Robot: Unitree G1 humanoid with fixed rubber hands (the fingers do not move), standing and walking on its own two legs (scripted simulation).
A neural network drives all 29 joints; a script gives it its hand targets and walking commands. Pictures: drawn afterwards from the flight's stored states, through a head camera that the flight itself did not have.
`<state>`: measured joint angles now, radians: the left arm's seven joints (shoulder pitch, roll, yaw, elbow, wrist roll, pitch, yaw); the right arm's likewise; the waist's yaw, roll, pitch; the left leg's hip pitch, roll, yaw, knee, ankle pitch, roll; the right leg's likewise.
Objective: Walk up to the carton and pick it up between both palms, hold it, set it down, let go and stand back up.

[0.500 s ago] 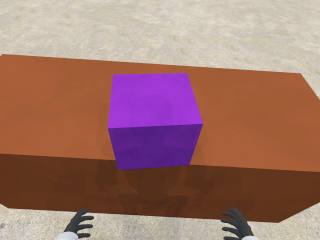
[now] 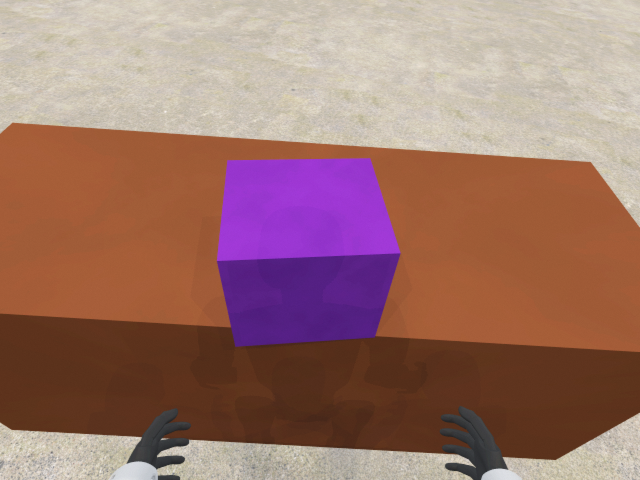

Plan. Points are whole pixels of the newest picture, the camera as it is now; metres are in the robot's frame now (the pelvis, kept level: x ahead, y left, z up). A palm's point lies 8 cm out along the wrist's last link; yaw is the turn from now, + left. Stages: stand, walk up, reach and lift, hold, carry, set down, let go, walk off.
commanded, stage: let go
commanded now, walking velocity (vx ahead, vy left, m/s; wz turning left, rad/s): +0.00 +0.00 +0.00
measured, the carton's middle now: (303, 251) +0.49 +0.03 -0.02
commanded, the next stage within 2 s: stand in 0.60 s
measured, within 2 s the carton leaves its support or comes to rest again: neither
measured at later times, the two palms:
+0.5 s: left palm (143, 459) +0.19 +0.23 -0.08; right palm (475, 456) +0.20 -0.20 -0.09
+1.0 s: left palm out of the picture +0.14 +0.27 -0.12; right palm out of the picture +0.13 -0.21 -0.13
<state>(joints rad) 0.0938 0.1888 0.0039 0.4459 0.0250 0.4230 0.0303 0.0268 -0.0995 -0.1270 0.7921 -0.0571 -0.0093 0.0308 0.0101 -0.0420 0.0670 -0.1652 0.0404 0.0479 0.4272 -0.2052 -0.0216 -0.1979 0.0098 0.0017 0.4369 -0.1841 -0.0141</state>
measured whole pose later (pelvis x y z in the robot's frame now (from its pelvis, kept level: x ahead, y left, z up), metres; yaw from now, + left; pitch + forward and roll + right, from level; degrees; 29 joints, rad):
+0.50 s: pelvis +0.03 +0.01 +0.00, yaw +1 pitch -2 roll +0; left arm 0.12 0.16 0.01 0.51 0.06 0.33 0.02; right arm 0.03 -0.11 -0.11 0.89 -0.07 -0.14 0.03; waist 0.00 -0.03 0.03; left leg -0.15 0.03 0.04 0.43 -0.24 -0.01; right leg -0.17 0.00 0.00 0.41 -0.21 0.00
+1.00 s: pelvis +0.08 +0.03 +0.00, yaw +2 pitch +1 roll -1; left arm 0.33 0.17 0.06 0.80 0.03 -0.06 0.02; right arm 0.28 -0.19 -0.07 0.97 -0.01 -0.02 0.01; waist 0.01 0.01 -0.05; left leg -0.15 0.01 0.03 0.46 -0.34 0.02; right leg -0.13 -0.02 -0.02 0.39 -0.28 0.03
